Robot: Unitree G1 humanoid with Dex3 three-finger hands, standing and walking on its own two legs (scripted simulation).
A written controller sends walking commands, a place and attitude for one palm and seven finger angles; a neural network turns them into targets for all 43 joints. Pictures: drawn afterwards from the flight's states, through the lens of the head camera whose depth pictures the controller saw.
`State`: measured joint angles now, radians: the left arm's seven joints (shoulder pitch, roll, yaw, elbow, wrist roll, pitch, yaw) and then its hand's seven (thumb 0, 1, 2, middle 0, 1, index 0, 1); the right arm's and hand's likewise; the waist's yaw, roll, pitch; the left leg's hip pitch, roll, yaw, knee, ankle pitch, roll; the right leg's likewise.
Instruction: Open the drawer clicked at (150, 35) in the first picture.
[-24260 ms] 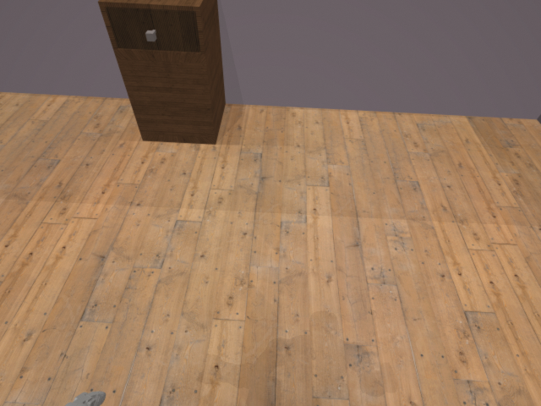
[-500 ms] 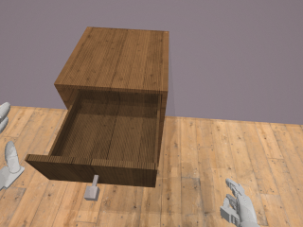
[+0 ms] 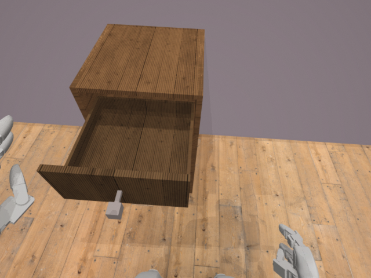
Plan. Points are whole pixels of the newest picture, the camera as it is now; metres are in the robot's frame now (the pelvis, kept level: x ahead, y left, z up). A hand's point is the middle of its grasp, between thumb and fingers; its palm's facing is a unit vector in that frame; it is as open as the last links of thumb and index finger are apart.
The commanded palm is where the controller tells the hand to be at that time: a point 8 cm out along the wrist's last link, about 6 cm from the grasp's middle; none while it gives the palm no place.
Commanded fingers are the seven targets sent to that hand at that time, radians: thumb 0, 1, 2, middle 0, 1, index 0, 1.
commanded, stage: step back with the hand held close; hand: left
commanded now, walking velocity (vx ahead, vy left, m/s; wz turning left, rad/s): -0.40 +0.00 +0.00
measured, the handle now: (116, 204) +0.31 +0.20 -0.12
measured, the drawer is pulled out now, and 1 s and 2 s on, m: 0.30 0.30 0.30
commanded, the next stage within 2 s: stop stepping back and stand still in 0.46 s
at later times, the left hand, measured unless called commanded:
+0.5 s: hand (32, 245) +0.14 +0.20 +0.18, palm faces +0.27 -0.83 -0.48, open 7.4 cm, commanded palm +0.08 +0.25 +0.19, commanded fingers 0.00 0.90 0.90 -0.20 -0.30 -0.20 -0.30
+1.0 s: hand out of the picture +0.05 +0.21 +0.17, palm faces +0.37 -0.83 -0.42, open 7.4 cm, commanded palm +0.00 +0.26 +0.19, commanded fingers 0.00 0.90 0.90 -0.20 -0.30 -0.20 -0.30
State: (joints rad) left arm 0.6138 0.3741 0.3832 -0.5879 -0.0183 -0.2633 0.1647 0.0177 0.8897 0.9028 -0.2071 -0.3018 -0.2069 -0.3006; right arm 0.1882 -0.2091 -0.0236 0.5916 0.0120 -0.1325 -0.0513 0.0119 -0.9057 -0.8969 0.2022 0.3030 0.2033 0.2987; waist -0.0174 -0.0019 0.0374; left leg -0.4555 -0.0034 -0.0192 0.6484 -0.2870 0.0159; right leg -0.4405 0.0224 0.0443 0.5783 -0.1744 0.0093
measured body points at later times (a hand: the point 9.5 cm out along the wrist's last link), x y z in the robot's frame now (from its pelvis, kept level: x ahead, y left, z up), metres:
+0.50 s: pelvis -0.06 -0.02 +0.02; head -0.03 -0.02 +0.47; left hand +0.12 +0.24 +0.20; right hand +0.11 -0.25 -0.07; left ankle -0.05 +0.10 -0.67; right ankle -0.11 -0.11 -0.72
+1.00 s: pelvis -0.15 -0.02 +0.01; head -0.15 -0.02 +0.46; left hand +0.02 +0.26 +0.20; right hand -0.01 -0.26 -0.08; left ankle -0.14 +0.09 -0.72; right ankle -0.10 -0.11 -0.72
